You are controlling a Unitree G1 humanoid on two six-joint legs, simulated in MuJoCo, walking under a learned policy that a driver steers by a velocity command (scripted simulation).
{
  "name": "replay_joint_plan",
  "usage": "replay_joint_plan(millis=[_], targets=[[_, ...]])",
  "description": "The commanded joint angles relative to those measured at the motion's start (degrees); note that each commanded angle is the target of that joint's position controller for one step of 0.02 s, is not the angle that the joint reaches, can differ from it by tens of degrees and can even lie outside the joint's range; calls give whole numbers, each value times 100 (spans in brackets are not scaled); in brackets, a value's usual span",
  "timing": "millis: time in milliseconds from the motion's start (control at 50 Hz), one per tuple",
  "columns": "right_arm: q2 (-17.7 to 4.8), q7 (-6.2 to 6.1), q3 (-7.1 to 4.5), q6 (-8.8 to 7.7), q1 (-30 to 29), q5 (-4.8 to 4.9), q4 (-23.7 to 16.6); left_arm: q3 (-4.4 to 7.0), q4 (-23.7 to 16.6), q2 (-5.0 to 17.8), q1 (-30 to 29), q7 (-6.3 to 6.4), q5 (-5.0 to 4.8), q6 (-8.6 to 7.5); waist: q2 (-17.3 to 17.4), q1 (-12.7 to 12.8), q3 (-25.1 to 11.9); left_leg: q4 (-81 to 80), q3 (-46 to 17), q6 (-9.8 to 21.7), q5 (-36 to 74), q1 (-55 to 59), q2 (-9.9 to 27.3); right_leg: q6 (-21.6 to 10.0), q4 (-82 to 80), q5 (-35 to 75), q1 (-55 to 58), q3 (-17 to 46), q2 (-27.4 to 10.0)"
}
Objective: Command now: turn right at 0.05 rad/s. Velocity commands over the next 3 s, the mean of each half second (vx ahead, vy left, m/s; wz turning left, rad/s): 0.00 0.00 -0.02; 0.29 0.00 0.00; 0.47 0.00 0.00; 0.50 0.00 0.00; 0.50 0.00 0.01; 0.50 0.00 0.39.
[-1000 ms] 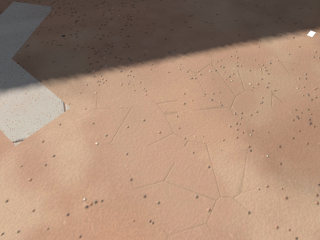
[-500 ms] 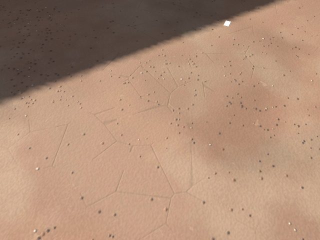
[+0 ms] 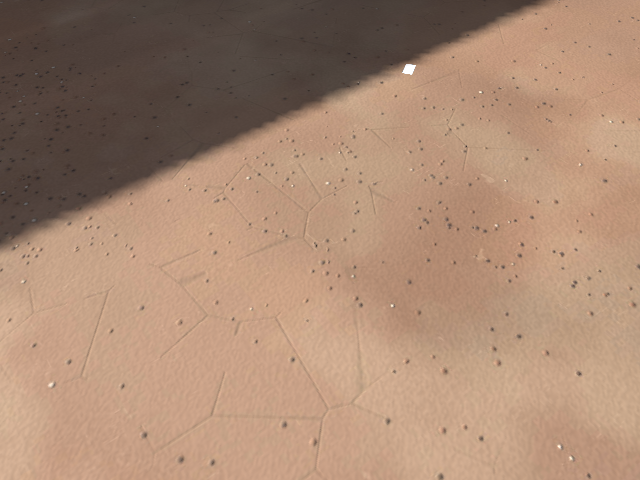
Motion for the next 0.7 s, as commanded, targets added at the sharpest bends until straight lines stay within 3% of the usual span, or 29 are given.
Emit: replay_joint_plan(millis=[20,180,500,540,560,600,640,680,700], targets=[[-583,-54,-157,-63,-101,15,-256,166,-306,716,-56,36,-6,-112,-414,30,-56,-214,-54,24,704,159,95,-210,-741,820,-316,556,-493],[-641,-128,-179,-43,33,43,106,139,-106,644,2,33,-29,-146,-168,38,-123,-238,-76,-43,921,267,132,-222,-671,1124,-209,447,-391],[-612,-239,-179,40,207,75,854,126,643,597,217,64,-70,-168,-131,29,-31,-304,-42,-3,1002,352,99,-149,-681,1274,-183,217,-231],[-528,-249,-167,56,292,112,983,162,781,691,353,98,-111,-130,-299,73,-55,-38,279,43,-303,191,-186,-282,-864,-429,-186,272,-182],[-498,-248,-165,42,216,142,967,213,797,853,402,110,-142,-110,-516,145,147,300,457,94,-1033,-172,-342,-468,-1087,-1701,-318,571,-337],[-388,-202,-135,-103,-112,193,771,291,835,1147,652,110,-185,-162,-1141,319,633,1223,527,223,-1295,-1054,-349,-1020,-1848,-3213,-439,1886,-1222],[-427,-95,-148,-310,-215,285,669,308,840,1166,603,116,-209,-289,-1258,289,972,1794,127,488,-1382,-1565,27,-1369,-2157,-2904,-476,2609,-1776],[-417,29,-145,-472,-14,314,722,289,761,1081,297,96,-274,-339,-1055,73,863,1023,122,716,-1383,-1258,173,-1197,-1949,-2077,-321,2158,-1678],[-400,70,-168,-525,424,296,936,283,696,1080,-11,82,-322,-320,-885,-194,647,226,362,751,-648,-227,17,-981,-1719,-1575,-709,1577,-1347]])
Next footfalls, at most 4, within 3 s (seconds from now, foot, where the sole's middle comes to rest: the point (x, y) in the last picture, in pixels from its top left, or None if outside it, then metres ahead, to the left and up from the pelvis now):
1.22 right None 0.45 -0.08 -0.77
1.76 left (267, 381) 0.75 0.16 -0.77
2.32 right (358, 273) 1.06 -0.07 -0.77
2.88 left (265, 201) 1.34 0.18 -0.77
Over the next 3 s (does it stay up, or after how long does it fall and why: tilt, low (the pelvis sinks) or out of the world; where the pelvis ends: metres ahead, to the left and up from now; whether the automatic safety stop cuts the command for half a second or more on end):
stays up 1.26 0.10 0.00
